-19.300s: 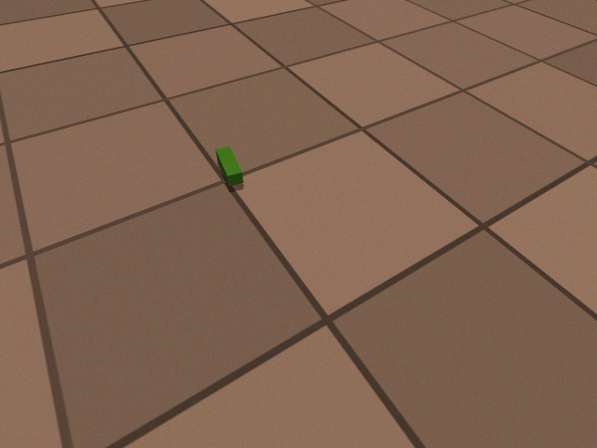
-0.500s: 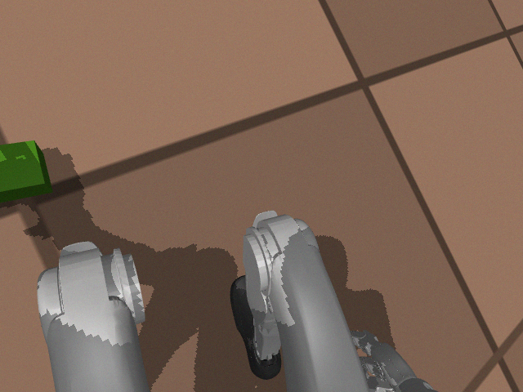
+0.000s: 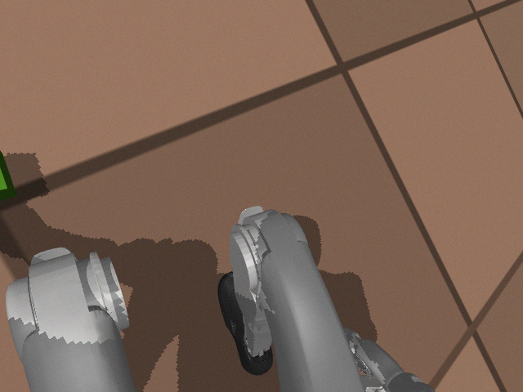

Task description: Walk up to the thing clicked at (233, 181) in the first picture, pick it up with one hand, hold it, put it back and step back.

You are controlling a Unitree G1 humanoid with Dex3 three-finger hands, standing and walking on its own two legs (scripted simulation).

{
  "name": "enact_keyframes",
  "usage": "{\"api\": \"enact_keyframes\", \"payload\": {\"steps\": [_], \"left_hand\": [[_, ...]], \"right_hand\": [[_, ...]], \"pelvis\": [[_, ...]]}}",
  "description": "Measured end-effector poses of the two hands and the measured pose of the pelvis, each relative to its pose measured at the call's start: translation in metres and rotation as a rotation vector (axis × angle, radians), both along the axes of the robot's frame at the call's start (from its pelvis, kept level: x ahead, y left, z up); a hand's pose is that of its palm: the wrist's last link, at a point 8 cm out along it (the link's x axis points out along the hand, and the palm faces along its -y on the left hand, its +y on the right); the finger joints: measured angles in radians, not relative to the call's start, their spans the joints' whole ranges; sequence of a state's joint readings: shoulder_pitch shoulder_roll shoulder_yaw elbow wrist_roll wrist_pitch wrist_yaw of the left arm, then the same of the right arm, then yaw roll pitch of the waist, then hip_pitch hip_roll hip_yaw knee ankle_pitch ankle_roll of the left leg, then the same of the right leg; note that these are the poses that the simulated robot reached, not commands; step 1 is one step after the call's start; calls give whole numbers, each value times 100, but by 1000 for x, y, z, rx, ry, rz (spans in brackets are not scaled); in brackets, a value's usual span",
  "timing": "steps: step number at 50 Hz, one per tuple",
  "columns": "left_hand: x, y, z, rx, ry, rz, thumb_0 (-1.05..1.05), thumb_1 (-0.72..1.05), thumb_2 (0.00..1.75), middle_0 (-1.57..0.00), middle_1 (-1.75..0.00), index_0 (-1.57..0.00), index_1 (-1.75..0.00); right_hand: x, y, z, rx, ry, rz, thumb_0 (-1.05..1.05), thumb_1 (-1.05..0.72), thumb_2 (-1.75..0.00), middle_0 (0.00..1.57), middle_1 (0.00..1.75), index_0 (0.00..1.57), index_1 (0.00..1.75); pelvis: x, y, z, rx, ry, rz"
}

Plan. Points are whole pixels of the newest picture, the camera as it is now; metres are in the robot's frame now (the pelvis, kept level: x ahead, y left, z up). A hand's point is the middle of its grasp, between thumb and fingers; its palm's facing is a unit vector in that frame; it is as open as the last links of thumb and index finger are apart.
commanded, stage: rest palm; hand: left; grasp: from above
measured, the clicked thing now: out of the picture +0.42 +0.37 -0.26
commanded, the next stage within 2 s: close in 0.60 s
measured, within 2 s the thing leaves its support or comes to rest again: neither
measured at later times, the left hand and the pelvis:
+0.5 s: hand out of the picture +0.40 +0.34 -0.24, palm faces -0.41 -0.16 -0.90, open 14.2 cm; pelvis +0.00 +0.01 +0.00, yaw -2 degrees
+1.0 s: hand out of the picture +0.40 +0.35 -0.24, palm faces -0.44 -0.21 -0.87, open 13.9 cm; pelvis +0.00 +0.00 +0.00, yaw -2 degrees
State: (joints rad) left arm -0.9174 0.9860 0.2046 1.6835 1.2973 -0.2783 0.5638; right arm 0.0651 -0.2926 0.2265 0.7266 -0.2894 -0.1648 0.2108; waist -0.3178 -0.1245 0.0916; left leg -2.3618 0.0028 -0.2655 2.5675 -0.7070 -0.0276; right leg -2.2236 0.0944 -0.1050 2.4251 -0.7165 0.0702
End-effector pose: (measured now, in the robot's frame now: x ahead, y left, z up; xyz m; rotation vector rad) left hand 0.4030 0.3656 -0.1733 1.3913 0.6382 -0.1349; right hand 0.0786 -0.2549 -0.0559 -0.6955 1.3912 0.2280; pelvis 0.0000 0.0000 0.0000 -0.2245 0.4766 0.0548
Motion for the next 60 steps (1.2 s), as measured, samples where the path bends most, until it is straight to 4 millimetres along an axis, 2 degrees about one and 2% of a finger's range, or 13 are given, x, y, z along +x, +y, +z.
{"api": "enact_keyframes", "payload": {"steps": [8, 25, 38, 50, 60], "left_hand": [[-4, 4, -3, -14, -16, -27, 0, -53, 101, -8, -98, -7, -99], [3, -17, -12, 6, -59, -78, 0, -54, 102, -8, -98, -6, -100], [4, -1, -16, 17, -26, 16, 0, -54, 104, -9, -100, -6, -103], [4, -7, -12, -22, -22, -31, 0, -50, 103, -11, -98, -9, -101], [4, -6, -7, 10, -45, -54, 0, -43, 99, -15, -97, -13, -99]], "right_hand": [[7, 0, 3, -16, 0, 41, 0, -89, -90, 21, 29, 20, 30], [0, 8, 6, 16, -6, 72, 0, -89, -90, 21, 29, 20, 30], [0, 5, 6, 33, 3, 72, 0, -90, -90, 20, 29, 20, 30], [-2, 10, 7, 37, 12, 74, 0, -89, -90, 20, 29, 20, 30], [-3, 6, 8, 21, -8, 82, 0, -89, -90, 21, 29, 20, 30]], "pelvis": [[-2, 1, -1, -9, -20, -3], [-5, 5, -5, -25, -38, -20], [-2, 4, -5, -25, -34, -19], [-4, 3, -1, -28, -46, -20], [-7, 4, -4, -24, -54, -23]]}}
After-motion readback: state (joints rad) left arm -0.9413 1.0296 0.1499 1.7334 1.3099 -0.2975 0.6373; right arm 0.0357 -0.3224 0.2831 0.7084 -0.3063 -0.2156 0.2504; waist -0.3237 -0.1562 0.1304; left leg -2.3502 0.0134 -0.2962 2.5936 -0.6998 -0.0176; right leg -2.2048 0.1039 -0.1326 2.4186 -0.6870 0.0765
